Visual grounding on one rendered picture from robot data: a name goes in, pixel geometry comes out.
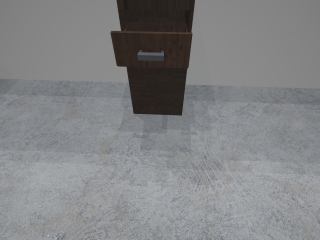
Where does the drawer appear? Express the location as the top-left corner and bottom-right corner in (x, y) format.
(110, 22), (193, 69)

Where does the handle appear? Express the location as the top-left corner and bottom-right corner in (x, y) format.
(137, 50), (164, 61)

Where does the cabinet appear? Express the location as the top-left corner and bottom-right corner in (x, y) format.
(116, 0), (195, 116)

